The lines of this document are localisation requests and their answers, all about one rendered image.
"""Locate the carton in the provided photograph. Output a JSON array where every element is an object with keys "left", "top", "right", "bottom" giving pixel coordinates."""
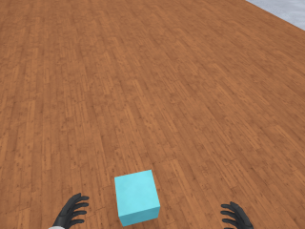
[{"left": 114, "top": 170, "right": 160, "bottom": 227}]

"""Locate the robot right hand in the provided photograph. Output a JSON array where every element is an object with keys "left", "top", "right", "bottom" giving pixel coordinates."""
[{"left": 220, "top": 201, "right": 254, "bottom": 229}]

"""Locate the robot left hand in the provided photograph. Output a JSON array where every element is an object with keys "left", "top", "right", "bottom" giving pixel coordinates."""
[{"left": 52, "top": 193, "right": 89, "bottom": 229}]

